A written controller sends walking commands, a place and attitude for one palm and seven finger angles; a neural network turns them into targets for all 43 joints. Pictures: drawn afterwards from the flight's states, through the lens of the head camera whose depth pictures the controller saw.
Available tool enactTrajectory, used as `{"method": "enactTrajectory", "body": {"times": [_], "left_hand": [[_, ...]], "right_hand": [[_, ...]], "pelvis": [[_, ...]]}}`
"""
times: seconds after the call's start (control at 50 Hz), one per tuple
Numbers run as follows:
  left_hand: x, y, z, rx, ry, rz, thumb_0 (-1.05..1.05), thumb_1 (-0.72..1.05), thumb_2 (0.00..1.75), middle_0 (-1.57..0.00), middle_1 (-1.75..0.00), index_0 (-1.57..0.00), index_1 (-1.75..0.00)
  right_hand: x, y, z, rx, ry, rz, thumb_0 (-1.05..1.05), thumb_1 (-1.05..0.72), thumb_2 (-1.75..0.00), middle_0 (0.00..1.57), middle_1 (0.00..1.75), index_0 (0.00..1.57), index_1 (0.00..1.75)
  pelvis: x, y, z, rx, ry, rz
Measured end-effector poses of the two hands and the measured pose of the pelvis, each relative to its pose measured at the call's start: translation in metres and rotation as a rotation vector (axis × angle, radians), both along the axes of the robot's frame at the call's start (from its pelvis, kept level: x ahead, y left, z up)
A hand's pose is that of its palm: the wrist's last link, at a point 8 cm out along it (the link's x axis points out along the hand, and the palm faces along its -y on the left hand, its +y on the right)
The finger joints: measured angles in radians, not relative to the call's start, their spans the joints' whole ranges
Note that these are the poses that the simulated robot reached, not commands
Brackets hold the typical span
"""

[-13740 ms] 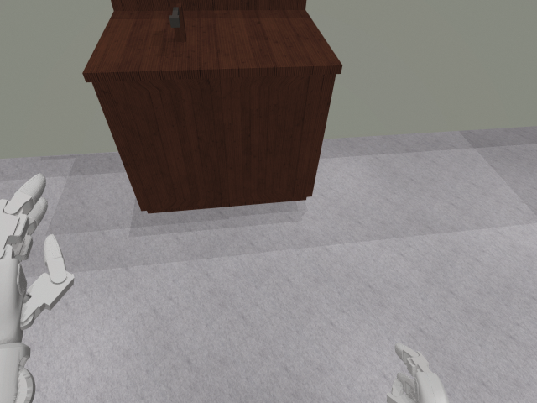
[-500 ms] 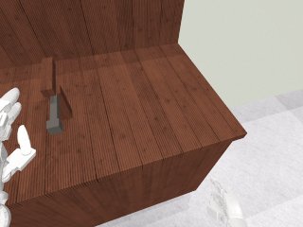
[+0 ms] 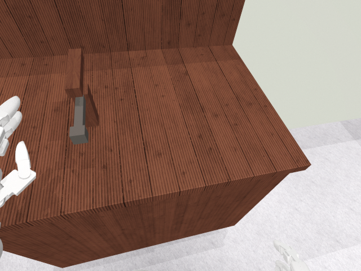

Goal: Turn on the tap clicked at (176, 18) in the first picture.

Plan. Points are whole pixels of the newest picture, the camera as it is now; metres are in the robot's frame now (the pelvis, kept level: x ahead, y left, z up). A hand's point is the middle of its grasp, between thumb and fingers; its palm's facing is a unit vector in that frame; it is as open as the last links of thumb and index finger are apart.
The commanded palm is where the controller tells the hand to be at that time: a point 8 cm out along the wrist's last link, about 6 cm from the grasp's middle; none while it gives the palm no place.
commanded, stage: look again from close up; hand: left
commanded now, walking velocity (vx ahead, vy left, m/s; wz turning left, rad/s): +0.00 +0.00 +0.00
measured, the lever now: (79, 134) +0.34 +0.25 +0.10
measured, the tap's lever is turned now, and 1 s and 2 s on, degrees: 0 0 0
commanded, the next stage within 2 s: shuffle to correct the standing spot in 0.26 s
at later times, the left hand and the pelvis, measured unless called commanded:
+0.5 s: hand out of the picture +0.19 +0.29 +0.17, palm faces +0.36 -0.86 -0.36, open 7.4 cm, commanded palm +0.13 +0.31 +0.18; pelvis -0.03 +0.03 +0.00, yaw -1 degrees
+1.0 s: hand (59, 211) +0.17 +0.19 +0.16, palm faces +0.27 -0.89 -0.36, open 7.4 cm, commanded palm +0.12 +0.23 +0.18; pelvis -0.06 -0.04 -0.01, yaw -3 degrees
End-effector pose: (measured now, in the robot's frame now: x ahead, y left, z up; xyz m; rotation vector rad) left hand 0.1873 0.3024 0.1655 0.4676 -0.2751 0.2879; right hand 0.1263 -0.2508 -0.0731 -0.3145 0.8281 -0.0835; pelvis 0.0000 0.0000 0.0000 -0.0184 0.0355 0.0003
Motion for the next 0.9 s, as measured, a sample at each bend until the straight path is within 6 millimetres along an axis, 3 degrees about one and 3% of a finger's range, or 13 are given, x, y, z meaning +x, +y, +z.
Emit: {"method": "enactTrajectory", "body": {"times": [0.26, 0.44, 0.54, 0.64, 0.76, 0.9], "left_hand": [[-0.017, 0.020, 0.015, -0.010, -0.090, -0.014, 0.02, 0.89, 0.90, -0.21, -0.30, -0.21, -0.30], [-0.032, 0.028, 0.012, -0.020, -0.071, -0.001, 0.02, 0.89, 0.90, -0.21, -0.30, -0.21, -0.30], [-0.031, 0.022, 0.012, -0.020, -0.079, 0.001, 0.02, 0.89, 0.90, -0.21, -0.30, -0.21, -0.30], [-0.026, -0.004, 0.015, -0.014, -0.088, -0.045, 0.02, 0.89, 0.90, -0.20, -0.30, -0.21, -0.30], [-0.031, -0.044, 0.018, -0.026, -0.086, -0.140, 0.02, 0.89, 0.90, -0.21, -0.30, -0.21, -0.30], [-0.046, -0.059, 0.013, -0.023, -0.029, -0.121, 0.02, 0.88, 0.90, -0.21, -0.30, -0.21, -0.30]], "right_hand": [[0.028, 0.067, 0.008, 0.098, -0.121, 0.062, 0.01, -0.90, -0.90, 0.20, 0.30, 0.20, 0.30], [0.028, 0.079, 0.011, 0.103, -0.137, 0.078, 0.01, -0.90, -0.90, 0.20, 0.30, 0.20, 0.30], [0.019, 0.071, 0.011, 0.104, -0.141, 0.055, 0.01, -0.90, -0.90, 0.20, 0.30, 0.20, 0.30], [0.003, 0.053, 0.012, 0.123, -0.157, 0.020, 0.01, -0.90, -0.90, 0.20, 0.30, 0.20, 0.30], [-0.028, 0.015, 0.008, 0.115, -0.142, -0.057, 0.01, -0.90, -0.90, 0.20, 0.30, 0.20, 0.30], [-0.064, -0.030, -0.007, 0.055, -0.078, -0.163, 0.01, -0.90, -0.90, 0.20, 0.30, 0.20, 0.30]], "pelvis": [[-0.016, 0.025, 0.001, 0.002, -0.004, 0.006], [-0.026, 0.032, 0.001, 0.012, -0.006, 0.004], [-0.034, 0.025, 0.001, 0.027, -0.010, -0.026], [-0.046, 0.010, -0.002, 0.031, -0.022, -0.057], [-0.058, -0.012, -0.004, -0.003, -0.033, -0.058], [-0.060, -0.029, -0.010, -0.003, -0.044, -0.060]]}}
